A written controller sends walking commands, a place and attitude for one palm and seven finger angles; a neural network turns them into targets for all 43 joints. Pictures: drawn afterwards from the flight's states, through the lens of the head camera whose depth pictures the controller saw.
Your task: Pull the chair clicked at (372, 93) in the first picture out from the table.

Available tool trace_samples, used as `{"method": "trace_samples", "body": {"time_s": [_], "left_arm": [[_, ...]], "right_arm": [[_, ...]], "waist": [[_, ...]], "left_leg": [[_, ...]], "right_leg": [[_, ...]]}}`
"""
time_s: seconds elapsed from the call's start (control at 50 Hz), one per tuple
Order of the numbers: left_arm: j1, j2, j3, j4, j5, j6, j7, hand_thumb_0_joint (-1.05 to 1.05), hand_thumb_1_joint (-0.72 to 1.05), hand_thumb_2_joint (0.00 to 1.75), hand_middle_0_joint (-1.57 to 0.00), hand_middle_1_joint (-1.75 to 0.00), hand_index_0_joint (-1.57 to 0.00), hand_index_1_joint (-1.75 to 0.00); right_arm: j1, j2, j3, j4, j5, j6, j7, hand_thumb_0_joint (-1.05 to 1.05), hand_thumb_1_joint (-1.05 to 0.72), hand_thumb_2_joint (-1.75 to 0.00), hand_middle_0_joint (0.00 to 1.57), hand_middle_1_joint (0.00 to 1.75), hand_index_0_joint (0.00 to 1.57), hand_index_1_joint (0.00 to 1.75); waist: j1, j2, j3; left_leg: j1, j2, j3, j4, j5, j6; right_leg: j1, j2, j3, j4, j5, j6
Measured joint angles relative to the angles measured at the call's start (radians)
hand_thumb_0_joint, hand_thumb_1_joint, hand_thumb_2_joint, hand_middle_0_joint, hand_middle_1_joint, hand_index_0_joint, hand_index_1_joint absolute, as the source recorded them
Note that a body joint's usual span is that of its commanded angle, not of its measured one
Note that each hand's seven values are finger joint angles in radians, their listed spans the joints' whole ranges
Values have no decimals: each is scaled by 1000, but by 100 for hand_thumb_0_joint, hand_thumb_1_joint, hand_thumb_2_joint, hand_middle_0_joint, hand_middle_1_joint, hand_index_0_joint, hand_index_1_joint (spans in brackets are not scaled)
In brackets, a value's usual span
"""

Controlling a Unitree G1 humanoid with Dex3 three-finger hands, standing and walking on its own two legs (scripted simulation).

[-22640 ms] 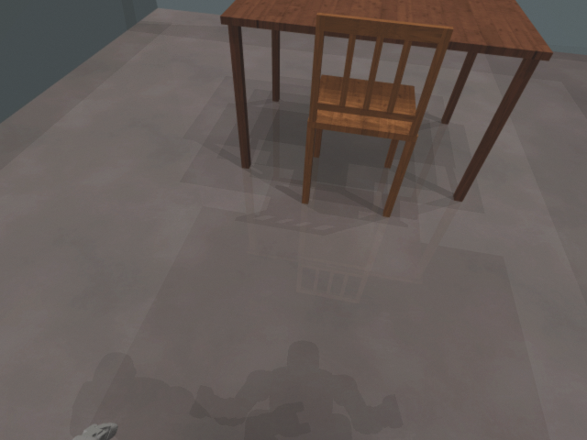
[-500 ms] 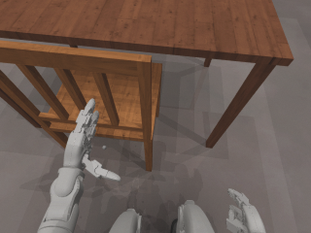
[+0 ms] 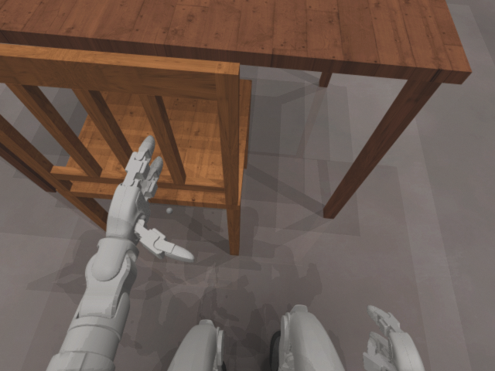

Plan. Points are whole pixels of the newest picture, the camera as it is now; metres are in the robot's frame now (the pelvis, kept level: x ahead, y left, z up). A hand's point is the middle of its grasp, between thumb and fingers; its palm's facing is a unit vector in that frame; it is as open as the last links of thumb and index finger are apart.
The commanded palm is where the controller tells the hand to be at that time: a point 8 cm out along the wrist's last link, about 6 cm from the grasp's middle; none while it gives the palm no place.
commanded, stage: push the fingers through the gap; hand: left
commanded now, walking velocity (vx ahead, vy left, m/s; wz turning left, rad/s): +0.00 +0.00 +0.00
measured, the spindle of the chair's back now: (116, 140) +0.48 +0.23 +0.02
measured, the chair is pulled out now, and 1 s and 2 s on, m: -0.01 -0.01 -0.01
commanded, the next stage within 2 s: hook a spindle and tug to test in 1.14 s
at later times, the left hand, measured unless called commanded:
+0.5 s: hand (178, 176) +0.42 +0.12 +0.02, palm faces -0.10 -0.99 -0.04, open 17.0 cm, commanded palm +0.40 +0.17 +0.02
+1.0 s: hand (182, 163) +0.44 +0.12 +0.02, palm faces -0.09 -1.00 -0.04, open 17.0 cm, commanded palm +0.42 +0.17 +0.02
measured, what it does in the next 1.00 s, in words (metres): stands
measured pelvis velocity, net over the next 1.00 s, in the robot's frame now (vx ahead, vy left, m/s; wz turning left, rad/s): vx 0.01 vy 0.00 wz -0.02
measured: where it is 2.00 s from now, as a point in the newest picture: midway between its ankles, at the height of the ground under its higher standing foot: outside the picture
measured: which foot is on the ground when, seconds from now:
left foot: down 0.00-1.00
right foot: down 0.00-1.00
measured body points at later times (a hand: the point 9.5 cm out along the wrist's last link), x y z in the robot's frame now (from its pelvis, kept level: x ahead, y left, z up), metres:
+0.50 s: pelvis +0.00 +0.00 +0.00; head +0.14 +0.01 +0.43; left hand +0.41 +0.17 +0.02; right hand +0.11 -0.26 -0.12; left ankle -0.01 +0.09 -0.62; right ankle +0.06 -0.12 -0.62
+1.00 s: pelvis +0.01 +0.00 +0.00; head +0.15 +0.00 +0.43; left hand +0.44 +0.17 +0.02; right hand +0.09 -0.26 -0.12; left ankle -0.01 +0.09 -0.62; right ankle +0.06 -0.12 -0.62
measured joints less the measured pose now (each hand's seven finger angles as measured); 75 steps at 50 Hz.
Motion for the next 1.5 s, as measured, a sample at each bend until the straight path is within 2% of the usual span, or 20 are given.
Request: {"method": "trace_samples", "body": {"time_s": [0.06,0.1,0.18,0.26,0.44,0.76,1.28,1.38,1.5], "left_arm": [[-31,-1,-5,12,6,-55,13,-1,-50,30,-7,-8,-4,-7],[-75,-2,-4,58,17,-70,19,-1,-50,30,-6,-8,-4,-7],[-152,-1,11,160,29,-41,19,-1,-50,30,-5,-8,-3,-7],[-160,-1,23,166,28,-18,21,-1,-50,30,-4,-7,-3,-7],[-223,8,41,234,40,-70,32,-1,-50,30,-5,-7,-4,-7],[-337,36,99,346,43,-76,9,-1,-50,30,-6,-8,-6,-8],[-333,27,105,363,46,-98,16,-1,-50,30,-6,-8,-4,-8],[-344,27,105,374,48,-101,15,-1,-50,30,-8,-15,-7,-15],[-347,28,107,373,43,-98,18,-1,-50,30,-15,-37,-13,-37]], "right_arm": [[9,-3,1,22,-5,-7,3,1,-91,-89,20,30,21,30],[12,-6,3,33,-6,-5,8,1,-91,-89,20,30,21,30],[13,-10,4,32,-4,12,18,1,-91,-89,20,30,21,30],[19,-9,-5,18,-4,24,19,1,-91,-89,20,30,21,30],[26,-5,-1,48,-12,25,18,1,-91,-89,20,30,21,30],[37,-4,-5,52,-17,41,27,1,-91,-89,20,30,21,30],[40,-5,-11,50,-18,60,39,1,-91,-89,20,30,21,30],[38,-5,-8,50,-18,57,37,1,-91,-89,20,30,21,30],[37,-4,-9,51,-19,57,39,1,-91,-89,20,30,21,30]], "waist": [[1,0,-10],[-1,-2,-16],[-9,-5,-18],[-17,-1,-8],[-24,-6,-4],[-48,-1,-1],[-45,-2,-5],[-45,-4,-3],[-45,-3,-4]], "left_leg": [[4,-2,-1,-4,2,2],[0,-3,-3,0,1,2],[-16,-4,-1,10,-1,3],[-17,-1,6,4,1,3],[-21,0,6,-3,2,3],[-33,8,9,-13,2,0],[-26,10,14,-20,7,-1],[-29,9,13,-18,8,0],[-34,8,13,-14,8,1]], "right_leg": [[5,-2,-1,-5,1,2],[2,-3,-3,-1,-1,2],[-14,-4,-1,9,-2,1],[-18,0,6,3,4,2],[-24,1,7,-1,3,2],[-39,11,10,-12,7,0],[-35,14,15,-17,13,-1],[-37,12,15,-16,13,-1],[-40,12,14,-14,14,0]]}}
